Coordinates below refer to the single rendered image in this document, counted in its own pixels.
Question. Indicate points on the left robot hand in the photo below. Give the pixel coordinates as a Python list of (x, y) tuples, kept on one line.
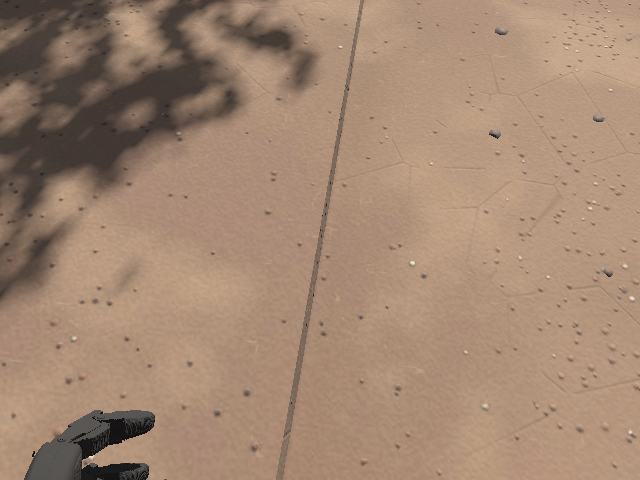
[(61, 459)]

